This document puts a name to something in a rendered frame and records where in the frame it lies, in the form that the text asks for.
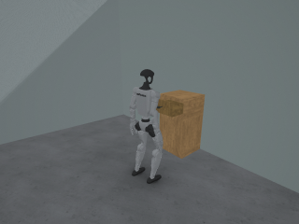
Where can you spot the robot left upper arm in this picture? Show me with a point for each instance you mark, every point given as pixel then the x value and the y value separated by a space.
pixel 133 99

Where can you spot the drawer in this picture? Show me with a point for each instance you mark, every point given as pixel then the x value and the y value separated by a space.
pixel 170 108

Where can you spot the left robot hand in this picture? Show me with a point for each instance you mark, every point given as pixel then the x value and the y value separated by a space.
pixel 132 125

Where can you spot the right robot hand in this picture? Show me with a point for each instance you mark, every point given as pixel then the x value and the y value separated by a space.
pixel 158 138

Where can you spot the robot head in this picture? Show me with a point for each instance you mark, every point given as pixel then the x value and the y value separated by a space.
pixel 146 85

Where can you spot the robot left forearm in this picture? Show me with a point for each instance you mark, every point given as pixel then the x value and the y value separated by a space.
pixel 132 115

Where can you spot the robot right forearm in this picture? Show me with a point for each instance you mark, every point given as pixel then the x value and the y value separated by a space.
pixel 155 123

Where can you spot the robot left thigh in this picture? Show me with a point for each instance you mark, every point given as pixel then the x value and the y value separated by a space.
pixel 143 136

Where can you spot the robot right upper arm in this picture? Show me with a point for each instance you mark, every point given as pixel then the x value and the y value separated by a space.
pixel 155 96

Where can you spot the cabinet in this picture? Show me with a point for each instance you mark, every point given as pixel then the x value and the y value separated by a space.
pixel 182 133

